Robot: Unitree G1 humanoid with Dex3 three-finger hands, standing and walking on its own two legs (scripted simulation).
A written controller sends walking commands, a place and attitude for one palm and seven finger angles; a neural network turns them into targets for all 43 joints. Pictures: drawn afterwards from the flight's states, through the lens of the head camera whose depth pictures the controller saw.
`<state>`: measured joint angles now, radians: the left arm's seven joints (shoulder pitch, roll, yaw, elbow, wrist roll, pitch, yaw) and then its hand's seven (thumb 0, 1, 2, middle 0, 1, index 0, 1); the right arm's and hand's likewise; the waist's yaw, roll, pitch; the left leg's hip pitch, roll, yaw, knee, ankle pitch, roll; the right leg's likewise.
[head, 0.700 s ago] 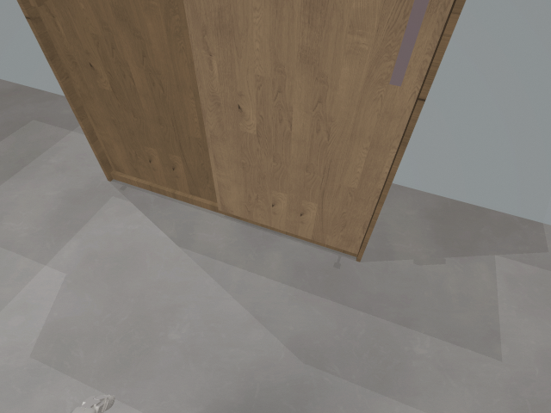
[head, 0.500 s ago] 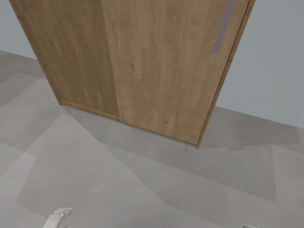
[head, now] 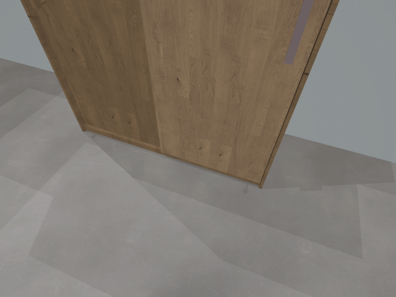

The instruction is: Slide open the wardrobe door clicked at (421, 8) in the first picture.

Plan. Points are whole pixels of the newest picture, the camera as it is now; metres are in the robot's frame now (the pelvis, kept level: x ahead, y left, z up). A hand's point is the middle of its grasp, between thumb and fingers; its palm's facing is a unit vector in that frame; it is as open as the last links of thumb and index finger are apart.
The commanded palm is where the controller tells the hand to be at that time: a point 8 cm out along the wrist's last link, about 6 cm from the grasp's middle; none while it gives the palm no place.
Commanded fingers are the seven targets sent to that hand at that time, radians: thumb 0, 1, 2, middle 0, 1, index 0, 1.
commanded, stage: stand and wait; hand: right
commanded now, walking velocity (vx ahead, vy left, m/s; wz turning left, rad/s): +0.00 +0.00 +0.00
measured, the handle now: (303, 15) +0.85 -0.27 +0.21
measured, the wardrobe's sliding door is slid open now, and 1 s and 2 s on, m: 0.00 0.00 0.00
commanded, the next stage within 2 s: look at it before walking up in 0.20 s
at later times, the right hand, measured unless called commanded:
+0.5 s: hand out of the picture +0.08 -0.25 -0.15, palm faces -0.03 +0.94 -0.33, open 7.4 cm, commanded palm none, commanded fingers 0.00 -0.90 -0.90 0.20 0.30 0.20 0.30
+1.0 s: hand out of the picture +0.07 -0.25 -0.15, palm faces -0.03 +0.94 -0.33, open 7.4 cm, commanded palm none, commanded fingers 0.00 -0.90 -0.90 0.20 0.30 0.20 0.30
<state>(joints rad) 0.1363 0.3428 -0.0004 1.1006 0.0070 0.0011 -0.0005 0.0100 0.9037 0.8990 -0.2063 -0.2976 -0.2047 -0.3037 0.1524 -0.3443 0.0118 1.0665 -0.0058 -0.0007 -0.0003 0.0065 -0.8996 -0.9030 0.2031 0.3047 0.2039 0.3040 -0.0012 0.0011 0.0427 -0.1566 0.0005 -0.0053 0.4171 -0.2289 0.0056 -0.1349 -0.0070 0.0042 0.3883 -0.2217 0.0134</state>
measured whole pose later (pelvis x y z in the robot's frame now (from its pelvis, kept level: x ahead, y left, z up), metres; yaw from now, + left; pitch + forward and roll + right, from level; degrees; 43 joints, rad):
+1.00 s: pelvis +0.00 -0.01 +0.00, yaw +0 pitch -2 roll +0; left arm 0.11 0.34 0.00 1.11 0.00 -0.01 0.00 0.01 0.90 0.90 -0.21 -0.30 -0.21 -0.30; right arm 0.14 -0.34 0.01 1.08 -0.01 -0.01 0.00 0.01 -0.90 -0.90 0.20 0.30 0.20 0.30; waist 0.00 0.01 0.04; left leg -0.14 0.01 0.00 0.37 -0.20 0.00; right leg -0.13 0.00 0.00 0.35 -0.19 0.01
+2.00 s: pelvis +0.00 -0.01 +0.00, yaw -15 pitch +1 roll +1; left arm 0.24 0.20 0.06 1.05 0.02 0.02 -0.01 0.01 0.91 0.90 -0.20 -0.30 -0.20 -0.30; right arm 0.42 -0.14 -0.02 1.08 -0.03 -0.03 -0.01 0.00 -0.90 -0.90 0.20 0.30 0.20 0.30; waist -0.03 0.01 -0.01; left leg -0.10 0.01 0.06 0.41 -0.32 0.01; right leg -0.37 -0.07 -0.06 0.76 -0.36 0.01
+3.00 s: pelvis +0.35 -0.04 -0.01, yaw -13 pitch -1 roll +2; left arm 0.20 0.13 0.04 1.00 0.02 -0.06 0.02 0.00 0.92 0.90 -0.20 -0.30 -0.20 -0.30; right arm 0.33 -0.18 -0.05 1.11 -0.03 0.00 0.01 0.01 -0.91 -0.90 0.20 0.30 0.20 0.30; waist -0.01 0.05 0.03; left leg -0.37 0.05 0.09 1.07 -0.42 0.00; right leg -0.28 -0.06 -0.18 0.57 -0.27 -0.06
